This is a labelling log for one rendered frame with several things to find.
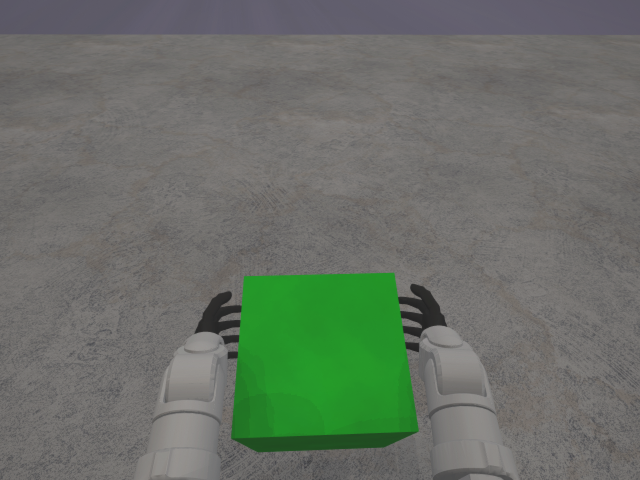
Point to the right robot forearm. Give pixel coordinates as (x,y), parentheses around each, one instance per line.
(466,435)

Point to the carton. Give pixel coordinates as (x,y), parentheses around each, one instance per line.
(322,364)

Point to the left robot hand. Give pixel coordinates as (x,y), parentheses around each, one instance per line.
(213,313)

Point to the right robot hand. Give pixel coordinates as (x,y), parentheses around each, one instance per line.
(431,313)

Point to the left robot forearm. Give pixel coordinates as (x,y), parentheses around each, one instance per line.
(188,413)

